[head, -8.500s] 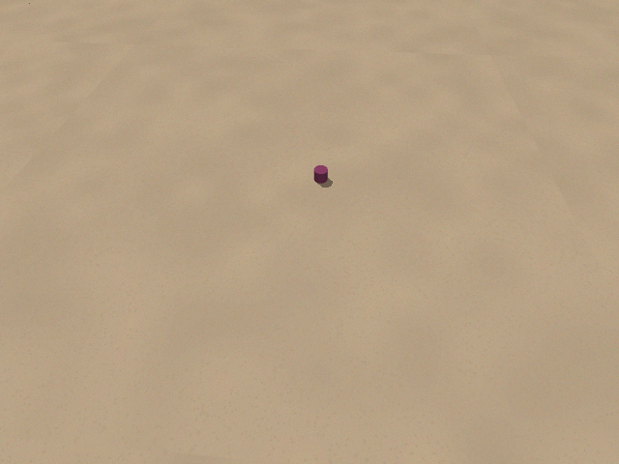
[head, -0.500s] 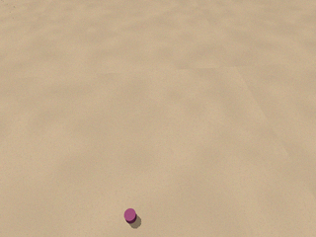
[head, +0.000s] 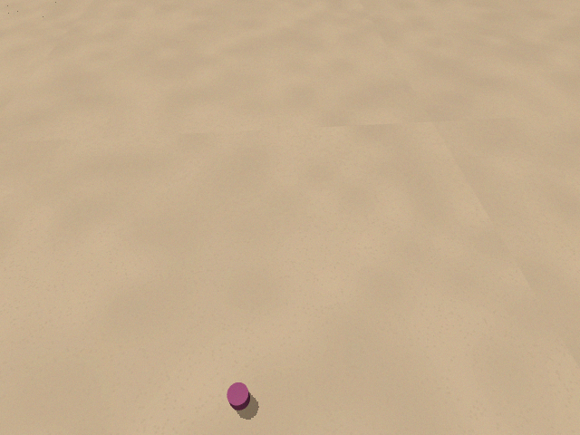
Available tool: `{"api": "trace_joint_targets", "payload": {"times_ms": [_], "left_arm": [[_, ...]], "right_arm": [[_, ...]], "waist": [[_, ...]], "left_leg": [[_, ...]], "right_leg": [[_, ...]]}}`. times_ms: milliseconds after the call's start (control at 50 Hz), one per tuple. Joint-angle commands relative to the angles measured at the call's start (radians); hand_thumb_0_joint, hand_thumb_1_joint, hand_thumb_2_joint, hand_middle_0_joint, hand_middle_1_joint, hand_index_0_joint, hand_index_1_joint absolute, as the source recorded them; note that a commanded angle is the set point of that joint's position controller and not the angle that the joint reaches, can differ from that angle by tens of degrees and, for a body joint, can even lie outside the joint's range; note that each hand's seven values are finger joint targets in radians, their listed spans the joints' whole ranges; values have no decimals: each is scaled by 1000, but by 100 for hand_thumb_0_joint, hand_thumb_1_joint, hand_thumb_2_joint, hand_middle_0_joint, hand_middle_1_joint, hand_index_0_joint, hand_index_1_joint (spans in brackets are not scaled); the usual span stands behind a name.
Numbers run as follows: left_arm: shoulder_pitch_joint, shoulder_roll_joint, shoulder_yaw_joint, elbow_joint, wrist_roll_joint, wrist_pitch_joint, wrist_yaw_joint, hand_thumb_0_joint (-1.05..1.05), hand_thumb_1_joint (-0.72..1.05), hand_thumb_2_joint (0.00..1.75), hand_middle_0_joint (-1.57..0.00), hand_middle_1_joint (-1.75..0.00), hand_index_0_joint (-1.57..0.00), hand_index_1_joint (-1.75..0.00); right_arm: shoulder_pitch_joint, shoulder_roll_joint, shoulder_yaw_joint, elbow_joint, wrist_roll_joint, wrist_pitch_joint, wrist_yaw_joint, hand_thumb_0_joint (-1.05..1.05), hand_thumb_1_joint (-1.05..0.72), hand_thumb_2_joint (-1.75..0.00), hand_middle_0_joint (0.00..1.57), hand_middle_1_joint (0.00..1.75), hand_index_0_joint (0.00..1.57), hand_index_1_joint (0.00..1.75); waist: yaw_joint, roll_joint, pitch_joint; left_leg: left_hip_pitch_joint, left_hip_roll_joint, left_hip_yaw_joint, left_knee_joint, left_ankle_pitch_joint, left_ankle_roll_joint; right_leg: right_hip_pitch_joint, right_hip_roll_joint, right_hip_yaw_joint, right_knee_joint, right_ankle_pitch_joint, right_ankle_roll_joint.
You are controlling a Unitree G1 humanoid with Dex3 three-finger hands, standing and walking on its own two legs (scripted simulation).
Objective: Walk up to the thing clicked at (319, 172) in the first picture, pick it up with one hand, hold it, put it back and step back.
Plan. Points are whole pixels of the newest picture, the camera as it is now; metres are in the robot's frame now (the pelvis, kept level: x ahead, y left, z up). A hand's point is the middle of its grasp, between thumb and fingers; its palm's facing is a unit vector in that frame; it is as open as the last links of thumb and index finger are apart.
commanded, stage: stand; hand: left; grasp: from above
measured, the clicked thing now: (238, 396) +0.37 +0.18 -0.75
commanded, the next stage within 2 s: rise first in 0.62 s
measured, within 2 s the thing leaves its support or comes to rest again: neither
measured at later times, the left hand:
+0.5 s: hand out of the picture +0.07 +0.26 -0.16, palm faces -0.03 -0.94 -0.35, open 7.4 cm
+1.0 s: hand out of the picture +0.15 +0.25 -0.17, palm faces -0.04 -0.94 -0.35, open 9.7 cm
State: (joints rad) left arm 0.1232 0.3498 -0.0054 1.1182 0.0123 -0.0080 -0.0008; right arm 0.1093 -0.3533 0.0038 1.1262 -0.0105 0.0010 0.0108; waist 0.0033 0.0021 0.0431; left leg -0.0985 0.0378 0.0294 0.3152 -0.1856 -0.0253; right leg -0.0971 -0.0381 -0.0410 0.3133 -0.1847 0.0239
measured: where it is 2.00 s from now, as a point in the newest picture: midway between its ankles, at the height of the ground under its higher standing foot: outside the picture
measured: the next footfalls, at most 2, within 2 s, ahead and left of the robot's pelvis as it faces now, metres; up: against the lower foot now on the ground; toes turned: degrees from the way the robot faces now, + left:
none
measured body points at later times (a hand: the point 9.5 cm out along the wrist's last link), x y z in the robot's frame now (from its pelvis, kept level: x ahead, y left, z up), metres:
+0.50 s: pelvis +0.00 +0.00 +0.00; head +0.01 +0.00 +0.45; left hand +0.07 +0.31 -0.13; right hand +0.07 -0.30 -0.13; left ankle -0.01 +0.13 -0.75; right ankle -0.01 -0.13 -0.75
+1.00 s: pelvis -0.02 +0.00 -0.02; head +0.04 +0.01 +0.42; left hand +0.15 +0.30 -0.15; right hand +0.07 -0.26 -0.15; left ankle -0.01 +0.13 -0.75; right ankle -0.01 -0.13 -0.75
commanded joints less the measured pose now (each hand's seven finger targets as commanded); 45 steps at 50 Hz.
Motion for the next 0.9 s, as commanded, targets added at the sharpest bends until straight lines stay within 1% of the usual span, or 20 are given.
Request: {"api": "trace_joint_targets", "payload": {"times_ms": [0, 180, 240, 280, 340, 400, 420, 560, 620, 680, 700, 720, 740, 760, 780, 800, 820, 840, 860, 880], "left_arm": [[-34, 217, 47, -54, -2, -22, 11, 0, 90, 90, -20, -30, -20, -30], [-35, 214, 46, -58, -2, -22, 10, 0, 90, 90, -20, -30, -20, -30], [-35, 213, 46, -60, 1, -23, 10, 0, 90, 90, -20, -30, -20, -30], [-34, 217, 47, -57, -1, -22, 11, 0, 90, 90, -20, -30, -20, -30], [-38, 214, 47, -62, 1, -21, 10, 0, 90, 90, -20, -30, -20, -30], [-32, 217, 47, -59, 1, -20, 10, 0, 90, 90, -20, -30, -20, -30], [-30, 219, 47, -60, 0, -21, 11, 0, 90, 90, -20, -30, -20, -30], [-33, 215, 45, -60, 0, -21, 9, 0, 90, 90, -20, -30, -20, -30], [-30, 220, 47, -61, 2, -21, 9, 0, 90, 90, -20, -30, -20, -30], [-33, 216, 46, -62, 1, -22, 11, 0, 90, 90, -20, -30, -20, -30], [-37, 217, 47, -62, -1, -20, 10, 0, 82, 98, -12, -38, -12, -38], [-388, 53, 49, -413, -53, -112, 25, 0, 74, 97, -19, -46, -16, -46], [-494, 94, 65, -343, -52, -104, 31, 0, 66, 93, -24, -50, -20, -54], [-311, 147, 105, -153, -33, -59, 34, 0, 58, 95, -22, -56, -18, -60], [-232, 172, 129, -91, -21, -42, 24, 0, 50, 91, -21, -63, -19, -66], [-294, 214, 142, -117, 2, -43, 15, 0, 42, 93, -17, -71, -16, -73], [-315, 263, 173, -136, 16, -53, 10, 0, 34, 91, -16, -79, -16, -78], [-255, 241, 181, -120, 38, -50, -5, 0, 26, 90, -15, -84, -17, -83], [-163, 234, 191, -55, 76, -38, -17, 0, 18, 89, -14, -90, -17, -88], [-105, 219, 205, -51, 103, -31, -27, 0, 10, 90, -14, -94, -16, -91]], "right_arm": [[-37, -209, -42, -58, -1, -26, -17, 0, -90, -90, 20, 30, 20, 30], [-36, -214, -43, -62, 0, -27, -19, 0, -90, -90, 20, 30, 20, 30], [-31, -214, -44, -64, -1, -27, -19, 0, -90, -90, 20, 30, 20, 30], [-34, -206, -41, -63, -1, -27, -19, 0, -90, -90, 20, 30, 20, 30], [-41, -216, -45, -66, -2, -27, -19, 0, -90, -90, 20, 30, 20, 30], [-39, -208, -43, -63, -1, -28, -19, 0, -90, -90, 20, 30, 20, 30], [-38, -211, -44, -64, -1, -27, -18, 0, -90, -90, 20, 30, 20, 30], [-33, -211, -44, -58, -2, -25, -17, 0, -90, -90, 20, 30, 20, 30], [-32, -211, -44, -61, -2, -29, -17, 0, -90, -90, 20, 30, 20, 30], [-34, -212, -46, -60, -1, -27, -18, 0, -90, -90, 20, 30, 20, 30], [-29, -210, -45, -57, -2, -27, -18, 0, -97, -93, 20, 30, 20, 30], [-15, -44, 0, -345, 70, -78, -38, 0, -99, -93, 20, 30, 20, 30], [37, -69, -5, -285, 71, -74, -48, 0, -96, -92, 20, 30, 20, 30], [66, -97, -19, -276, 68, -63, -54, 0, -94, -92, 20, 30, 20, 30], [77, -102, -33, -302, 67, -53, -54, 0, -92, -91, 20, 30, 20, 30], [86, -106, -45, -321, 57, -54, -59, 0, -92, -91, 20, 30, 20, 30], [111, -105, -59, -330, 56, -60, -66, 0, -92, -91, 20, 30, 20, 30], [122, -98, -71, -361, 46, -67, -61, 0, -94, -91, 20, 30, 20, 30], [147, -95, -83, -367, 37, -67, -56, 0, -94, -91, 20, 30, 20, 30], [157, -89, -93, -384, 27, -68, -48, 0, -95, -91, 20, 30, 20, 30]], "waist": [[-2, 3, -66], [-1, -3, -72], [-4, -3, -72], [-5, -2, -55], [-1, 1, -74], [-2, -3, -55], [-2, -2, -64], [-3, 0, -45], [-2, 1, -65], [-4, -5, -62], [-4, -5, -55], [-124, 41, 24], [-90, 0, -16], [-78, -44, -4], [-43, -54, -2], [-45, -61, -73], [-34, -39, -150], [-27, -23, -198], [-18, -22, -236], [9, -17, -266]], "left_leg": [[16, 105, -88, -44, 165, 36], [29, 110, -89, -41, 194, 40], [19, 105, -80, -35, 178, 41], [12, 104, -87, -47, 170, 36], [23, 108, -83, -35, 178, 43], [11, 103, -86, -50, 160, 37], [26, 108, -86, -46, 175, 39], [-1, 100, -85, -53, 129, 39], [7, 104, -88, -53, 153, 41], [18, 105, -86, -47, 153, 39], [6, 102, -87, -49, 144, 39], [-114, -40, 31, 24, 15, 33], [-111, -41, 22, 39, -13, 36], [-136, -47, 24, 55, -40, 39], [-176, -41, 27, 87, -18, 38], [-187, -44, 24, 128, 4, 41], [-178, -44, 19, 152, 39, 40], [-197, -47, 16, 188, 71, 36], [-233, -51, 13, 229, 91, 34], [-260, -57, 15, 261, 110, 32]], "right_leg": [[15, -108, 85, -45, 157, -37], [13, -108, 82, -42, 169, -36], [18, -112, 87, -46, 185, -36], [8, -107, 82, -44, 159, -34], [15, -112, 85, -43, 179, -36], [6, -106, 83, -47, 150, -35], [5, -106, 80, -42, 155, -37], [5, -107, 85, -57, 124, -35], [19, -109, 86, -46, 149, -35], [-1, -106, 82, -48, 136, -35], [11, -110, 89, -51, 138, -36], [-224, 29, 18, 25, 71, -31], [-178, 26, 6, 29, 29, -28], [-192, 34, -5, 34, -17, -34], [-207, 36, -11, 63, -15, -36], [-211, 35, -7, 96, 8, -34], [-200, 32, -1, 134, 55, -33], [-196, 29, -1, 175, 90, -34], [-213, 27, 0, 213, 107, -36], [-211, 25, 2, 245, 118, -38]]}}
